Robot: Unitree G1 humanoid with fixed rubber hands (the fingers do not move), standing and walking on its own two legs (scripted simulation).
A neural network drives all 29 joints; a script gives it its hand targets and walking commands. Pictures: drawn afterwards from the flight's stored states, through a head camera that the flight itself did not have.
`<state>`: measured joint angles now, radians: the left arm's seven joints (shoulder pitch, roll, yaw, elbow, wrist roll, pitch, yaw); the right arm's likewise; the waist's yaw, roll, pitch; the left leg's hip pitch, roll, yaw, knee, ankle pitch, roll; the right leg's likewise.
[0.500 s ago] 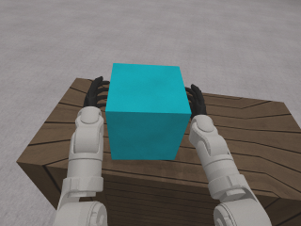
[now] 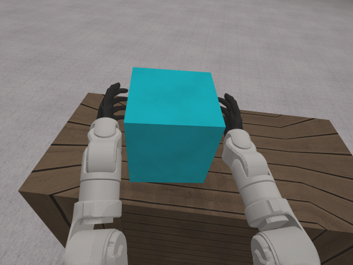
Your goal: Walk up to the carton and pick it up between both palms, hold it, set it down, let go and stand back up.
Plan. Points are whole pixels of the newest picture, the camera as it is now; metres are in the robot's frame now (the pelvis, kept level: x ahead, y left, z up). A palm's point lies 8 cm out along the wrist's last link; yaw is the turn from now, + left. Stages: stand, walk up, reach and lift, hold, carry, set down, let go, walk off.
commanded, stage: hold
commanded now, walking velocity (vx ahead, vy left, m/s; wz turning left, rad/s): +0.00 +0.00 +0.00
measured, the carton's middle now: (169, 127) +0.40 +0.00 +0.13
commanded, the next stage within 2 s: none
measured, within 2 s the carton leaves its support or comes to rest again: neither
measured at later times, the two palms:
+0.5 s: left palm (94, 116) +0.35 +0.15 +0.20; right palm (227, 125) +0.35 -0.12 +0.18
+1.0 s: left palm (95, 119) +0.35 +0.15 +0.20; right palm (228, 127) +0.35 -0.12 +0.17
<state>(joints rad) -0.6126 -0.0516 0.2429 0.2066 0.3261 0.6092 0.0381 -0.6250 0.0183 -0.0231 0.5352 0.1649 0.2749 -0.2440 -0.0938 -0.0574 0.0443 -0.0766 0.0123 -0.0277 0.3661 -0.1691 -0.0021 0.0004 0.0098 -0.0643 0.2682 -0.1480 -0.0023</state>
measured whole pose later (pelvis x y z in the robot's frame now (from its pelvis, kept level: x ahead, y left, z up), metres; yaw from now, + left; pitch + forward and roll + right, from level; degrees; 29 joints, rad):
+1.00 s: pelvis -0.01 +0.00 +0.00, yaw +1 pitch -10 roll -1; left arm -0.60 -0.07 0.26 0.07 0.38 0.71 -0.01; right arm -0.61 0.03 0.01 0.46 0.18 0.31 -0.26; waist -0.08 -0.06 0.08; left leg -0.02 0.01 -0.04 0.36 -0.16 -0.01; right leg 0.05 0.01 -0.08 0.27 -0.15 -0.01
